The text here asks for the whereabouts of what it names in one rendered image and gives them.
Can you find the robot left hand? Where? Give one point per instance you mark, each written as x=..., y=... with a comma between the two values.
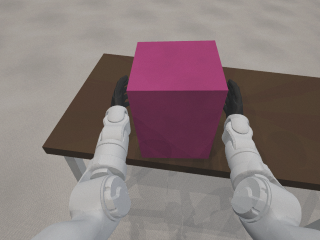
x=118, y=97

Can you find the carton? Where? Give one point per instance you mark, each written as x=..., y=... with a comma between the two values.
x=176, y=92

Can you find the robot right forearm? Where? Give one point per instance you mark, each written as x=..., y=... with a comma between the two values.
x=241, y=153

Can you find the robot left forearm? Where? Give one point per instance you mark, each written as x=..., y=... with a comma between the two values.
x=112, y=147

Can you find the left robot upper arm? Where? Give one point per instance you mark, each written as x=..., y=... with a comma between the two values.
x=96, y=207

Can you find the right robot upper arm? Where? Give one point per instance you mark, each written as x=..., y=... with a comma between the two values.
x=269, y=212

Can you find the table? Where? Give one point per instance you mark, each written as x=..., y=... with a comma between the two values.
x=283, y=111

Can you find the robot right hand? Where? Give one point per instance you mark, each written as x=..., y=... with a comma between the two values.
x=234, y=104

